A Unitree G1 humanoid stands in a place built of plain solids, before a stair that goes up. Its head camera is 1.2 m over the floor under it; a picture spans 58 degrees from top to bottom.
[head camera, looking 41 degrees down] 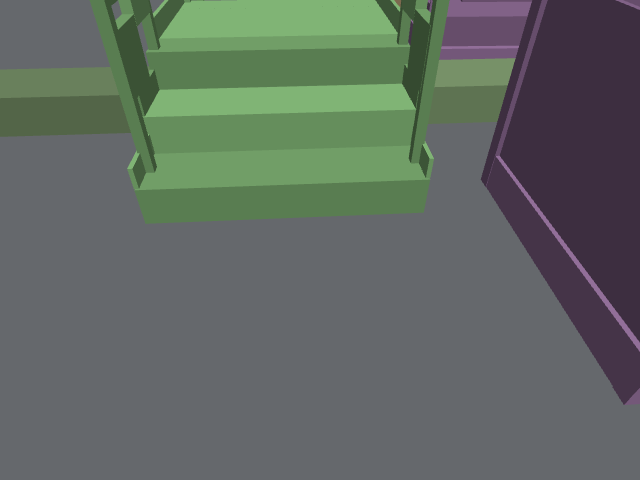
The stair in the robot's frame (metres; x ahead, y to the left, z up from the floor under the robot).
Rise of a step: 0.18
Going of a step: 0.30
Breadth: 1.25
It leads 4 degrees to the left of straight ahead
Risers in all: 3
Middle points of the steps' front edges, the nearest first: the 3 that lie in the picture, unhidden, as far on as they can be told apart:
1.53 0.15 0.18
1.83 0.17 0.36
2.13 0.19 0.54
